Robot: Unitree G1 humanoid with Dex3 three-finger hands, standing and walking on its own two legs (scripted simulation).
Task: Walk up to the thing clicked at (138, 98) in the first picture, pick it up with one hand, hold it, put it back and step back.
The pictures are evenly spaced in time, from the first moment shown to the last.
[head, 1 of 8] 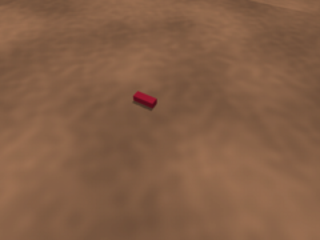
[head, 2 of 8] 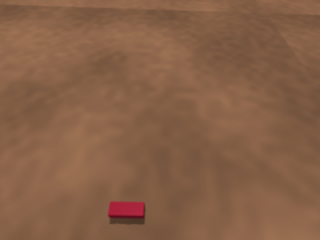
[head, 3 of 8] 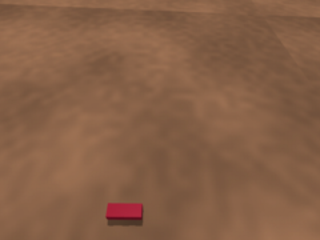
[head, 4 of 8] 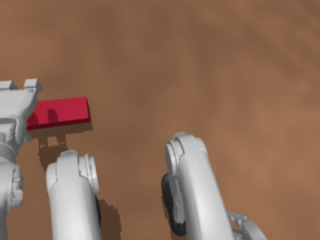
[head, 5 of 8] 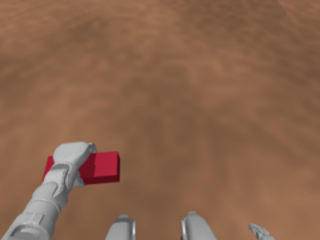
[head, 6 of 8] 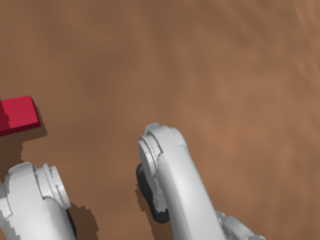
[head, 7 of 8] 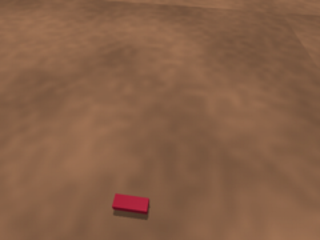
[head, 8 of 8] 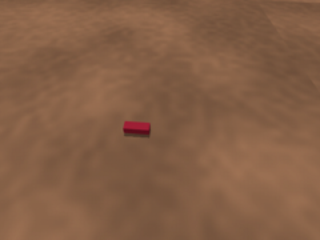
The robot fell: no
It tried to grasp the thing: yes
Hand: left
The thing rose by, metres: 0.68
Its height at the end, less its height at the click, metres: +0.00
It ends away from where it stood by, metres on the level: 0.01
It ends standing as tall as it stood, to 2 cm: yes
